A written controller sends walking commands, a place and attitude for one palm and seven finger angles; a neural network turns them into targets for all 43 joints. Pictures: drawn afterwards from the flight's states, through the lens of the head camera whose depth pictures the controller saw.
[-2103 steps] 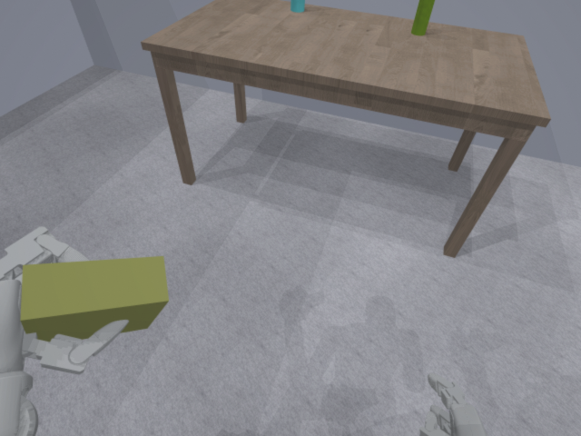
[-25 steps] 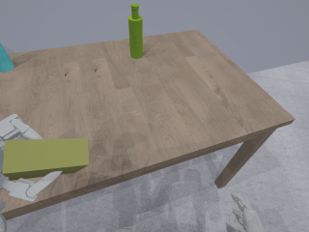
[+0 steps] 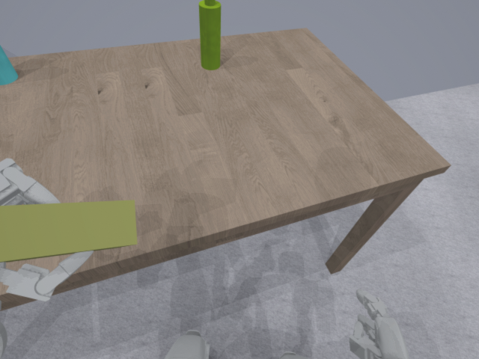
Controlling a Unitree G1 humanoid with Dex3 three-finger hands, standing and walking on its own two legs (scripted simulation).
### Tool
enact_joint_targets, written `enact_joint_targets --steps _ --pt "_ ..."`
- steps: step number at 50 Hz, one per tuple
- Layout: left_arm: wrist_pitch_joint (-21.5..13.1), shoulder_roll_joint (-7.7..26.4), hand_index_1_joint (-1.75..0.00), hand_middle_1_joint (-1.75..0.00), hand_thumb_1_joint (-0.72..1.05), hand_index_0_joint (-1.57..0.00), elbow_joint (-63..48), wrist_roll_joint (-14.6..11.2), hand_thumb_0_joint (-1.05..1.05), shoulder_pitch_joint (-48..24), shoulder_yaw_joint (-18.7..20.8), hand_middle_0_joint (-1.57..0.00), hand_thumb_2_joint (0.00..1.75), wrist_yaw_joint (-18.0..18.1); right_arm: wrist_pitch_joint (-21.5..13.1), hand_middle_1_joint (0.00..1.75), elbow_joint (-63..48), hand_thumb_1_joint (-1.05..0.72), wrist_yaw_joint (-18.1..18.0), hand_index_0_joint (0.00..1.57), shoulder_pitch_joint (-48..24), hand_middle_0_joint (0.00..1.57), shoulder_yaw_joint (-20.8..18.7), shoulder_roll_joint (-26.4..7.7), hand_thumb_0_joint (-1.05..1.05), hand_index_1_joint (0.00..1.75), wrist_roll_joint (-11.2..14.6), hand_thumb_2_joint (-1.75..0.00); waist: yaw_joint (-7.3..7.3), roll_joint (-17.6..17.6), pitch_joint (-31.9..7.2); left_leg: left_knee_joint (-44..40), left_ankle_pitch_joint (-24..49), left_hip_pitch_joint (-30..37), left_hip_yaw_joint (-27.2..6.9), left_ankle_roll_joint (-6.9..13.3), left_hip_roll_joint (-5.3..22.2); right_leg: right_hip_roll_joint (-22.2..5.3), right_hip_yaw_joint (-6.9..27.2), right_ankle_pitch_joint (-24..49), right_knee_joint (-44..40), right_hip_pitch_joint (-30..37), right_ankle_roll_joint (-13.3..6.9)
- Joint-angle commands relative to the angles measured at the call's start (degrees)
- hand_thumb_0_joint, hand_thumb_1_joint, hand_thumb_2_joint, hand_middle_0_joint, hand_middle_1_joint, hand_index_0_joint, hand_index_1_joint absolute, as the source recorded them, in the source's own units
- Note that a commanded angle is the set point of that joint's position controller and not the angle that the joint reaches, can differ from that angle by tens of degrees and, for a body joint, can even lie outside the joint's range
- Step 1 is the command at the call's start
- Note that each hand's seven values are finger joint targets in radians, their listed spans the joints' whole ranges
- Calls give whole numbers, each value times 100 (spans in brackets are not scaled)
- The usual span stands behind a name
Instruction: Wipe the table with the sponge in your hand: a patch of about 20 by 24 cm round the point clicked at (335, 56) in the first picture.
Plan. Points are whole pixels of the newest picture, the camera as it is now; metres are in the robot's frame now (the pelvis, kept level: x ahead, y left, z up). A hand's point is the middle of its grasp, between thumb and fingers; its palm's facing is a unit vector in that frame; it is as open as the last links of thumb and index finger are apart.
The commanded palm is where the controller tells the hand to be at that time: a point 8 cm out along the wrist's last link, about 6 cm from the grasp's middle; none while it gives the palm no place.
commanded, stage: step back with the hand held close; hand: left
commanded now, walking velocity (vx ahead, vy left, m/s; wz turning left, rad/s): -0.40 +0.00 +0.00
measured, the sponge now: (87, 230) +0.23 +0.20 +0.17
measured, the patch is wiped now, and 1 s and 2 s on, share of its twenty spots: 1.00 1.00 1.00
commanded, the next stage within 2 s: stop stepping back and stand still in 0.56 s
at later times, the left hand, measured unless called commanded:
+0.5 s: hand out of the picture +0.15 +0.24 +0.20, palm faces +0.42 -0.85 -0.32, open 9.0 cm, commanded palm +0.08 +0.27 +0.21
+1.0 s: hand out of the picture -0.04 +0.23 +0.21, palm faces +0.43 -0.83 -0.36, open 9.0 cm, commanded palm -0.10 +0.27 +0.21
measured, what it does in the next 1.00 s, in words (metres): walks backwards: right foot, then left foot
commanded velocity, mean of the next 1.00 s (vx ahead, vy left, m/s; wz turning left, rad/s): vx -0.13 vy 0.00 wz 0.00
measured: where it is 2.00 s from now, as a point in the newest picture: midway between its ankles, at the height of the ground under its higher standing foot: outside the picture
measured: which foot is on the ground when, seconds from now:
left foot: down 0.00-0.58, up 0.60-0.84, down 0.86-1.00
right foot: down 0.00-0.36, up 0.38-0.56, down 0.58-0.88, up 0.90-1.00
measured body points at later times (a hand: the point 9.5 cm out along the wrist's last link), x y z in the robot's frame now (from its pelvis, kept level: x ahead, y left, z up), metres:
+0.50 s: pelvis -0.08 +0.00 -0.02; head -0.07 +0.03 +0.43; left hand +0.12 +0.28 +0.22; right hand +0.09 -0.23 -0.08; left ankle +0.10 +0.12 -0.71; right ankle -0.06 -0.13 -0.65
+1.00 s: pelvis -0.25 -0.01 +0.01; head -0.27 +0.00 +0.46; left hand -0.07 +0.27 +0.23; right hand -0.08 -0.26 -0.05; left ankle -0.29 +0.14 -0.71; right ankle -0.19 -0.09 -0.66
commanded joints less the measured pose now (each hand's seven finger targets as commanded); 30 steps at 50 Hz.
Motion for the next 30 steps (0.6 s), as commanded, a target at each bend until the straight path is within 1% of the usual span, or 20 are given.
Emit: enact_joint_targets --steps 1,2,3,5,7,9,11,14,15,16,17,18,19,20,21,23,27,28,29,30 --pt "-408 833 -160 -160 10 -120 -1212 12 0 -285 704 -120 130 130 -380 30 -866 -90 -46 20 -379 20 -336 -850 0 30 5 -90 -29 641 -948 -1310 -2442 247 -817 295 451 -216 420 -510 -465 376 -290" --pt "-396 959 -160 -160 10 -120 -1212 30 0 -268 834 -120 130 147 -397 30 -843 -90 -54 20 -388 20 -347 -896 0 30 1 -90 -34 813 -945 -1447 -2435 289 -894 306 483 -159 365 -502 -339 377 -279" --pt "-411 771 -160 -160 10 -120 -1264 27 0 -236 696 -120 130 131 -410 30 -823 -90 -37 20 -319 20 -324 -841 0 30 -9 -90 -35 875 -1072 -1506 -2366 282 -956 346 535 -85 288 -411 -185 497 -260" --pt "-424 775 -160 -160 10 -120 -1157 43 0 -254 727 -120 130 132 -437 30 -814 -90 -25 20 -321 20 -337 -841 0 30 -12 -90 -22 673 -1011 -1350 -2424 83 -853 355 550 -139 396 -370 -330 604 -262" --pt "-406 939 -160 -160 10 -120 -1081 50 0 -260 835 -120 130 155 -431 30 -774 -90 -24 20 -282 20 -353 -851 0 30 -14 -90 -38 313 -894 -888 -2520 120 -550 221 281 -428 678 -656 -697 330 -410" --pt "-413 794 -160 -160 10 -120 -1162 11 0 -355 609 -120 130 148 -414 30 -734 -90 -2 20 -277 20 -295 -754 0 30 -28 -90 -56 -4 -867 -311 -2192 460 -351 102 82 -761 857 -454 -961 -171 -547" --pt "-405 854 -160 -160 10 -120 -1062 2 0 -355 608 -120 130 174 -367 30 -613 -90 8 20 -273 20 -278 -666 0 30 -38 -90 -72 -579 -949 724 -1923 849 -78 -8 -150 -1221 1152 -343 -1357 -577 -743" --pt "-357 991 -160 -160 10 -120 -1278 -27 0 -480 628 -120 130 125 -244 30 -520 -90 87 20 -283 20 -265 -642 0 30 -5 -90 -212 -907 -1256 1344 -1205 1623 92 -75 -234 -1458 895 386 -1020 -926 -842" --pt "-358 1042 -160 -160 10 -120 -1332 -54 0 -612 693 -120 130 110 -217 30 -594 -90 77 20 -345 20 -274 -683 0 30 12 -90 -219 -651 -936 871 -1611 1487 -171 23 -104 -1299 801 -81 -845 -1242 -729" --pt "-357 1004 -160 -160 10 -120 -1337 -59 0 -697 698 -120 130 96 -212 30 -630 -90 68 20 -373 20 -272 -781 0 30 12 -90 -226 -91 -612 -82 -2149 1160 -654 207 131 -925 625 -603 -344 -1353 -532" --pt "-358 1116 -160 -160 10 -120 -1389 -20 0 -647 868 -120 130 123 -249 30 -754 -90 51 20 -406 20 -336 -961 0 30 6 -90 -216 1195 -603 -1561 -2581 855 -1621 531 676 -212 213 -989 1000 -1247 -269" --pt "-383 943 -160 -160 10 -120 -1539 2 0 -644 788 -120 130 127 -327 30 -764 -90 101 20 -374 20 -379 -948 0 30 -55 -90 -246 2648 -789 -2903 -3184 232 -2807 869 1514 550 141 -2018 3162 -876 -67" --pt "-373 1068 -160 -160 10 -120 -1486 42 0 -953 869 -120 130 163 -403 30 -574 -90 159 20 -247 20 -407 -798 0 30 -78 -90 -241 1957 -780 -3015 -2922 -131 -2734 839 1690 522 660 -1767 4286 -555 -53" --pt "-385 1109 -160 -160 10 -120 -1369 -3 0 -1163 951 -120 130 155 -394 30 -521 -90 217 20 -184 20 -547 -872 0 30 -19 -90 -142 1334 -888 -2629 -2236 -41 -1991 708 1523 575 668 -1537 4586 -343 -48" --pt "-372 939 -160 -160 10 -120 -1090 -92 0 -1184 876 -120 130 114 -413 30 -478 -90 268 20 -183 20 -571 -871 0 30 36 -90 -117 1386 -781 -2541 -2313 -41 -1589 673 1336 578 496 -1416 4409 -318 -7" --pt "-342 722 -160 -160 10 -120 -1142 -123 0 -1106 712 -120 130 92 -481 30 -492 -90 303 20 -254 20 -434 -698 0 30 50 -90 -51 1509 -626 -2505 -2395 226 -1606 716 1183 427 335 -1357 2992 -154 -54" --pt "-273 784 -160 -160 10 -120 -1169 -113 0 -619 711 -120 130 -23 -395 30 -599 -90 282 20 -308 20 -270 -603 0 30 18 -90 51 1823 -1091 -2089 -1844 611 -1053 262 829 507 61 -1132 -104 1402 -377" --pt "-330 686 -160 -160 10 -120 -1233 -112 0 -695 573 -120 130 -88 -370 30 -592 -90 282 20 -327 20 -233 -504 0 30 9 -90 88 1423 -1195 -1201 -1795 714 -754 84 604 221 158 -698 -1079 1603 -542" --pt "-440 840 -160 -160 10 -120 -1289 -41 0 -830 599 -120 130 -99 -390 30 -525 -90 254 20 -281 20 -269 -425 0 30 39 -90 68 185 -1055 939 -1506 1351 -78 -196 -3 -561 742 120 -2347 759 -827" --pt "-456 772 -160 -160 10 -120 -1206 -46 0 -892 276 -120 130 -115 -414 30 -468 -90 236 20 -247 20 -323 -423 0 30 172 -90 52 -1489 -884 3381 -2027 729 421 -452 -751 -1647 1606 1114 -2606 343 -1276"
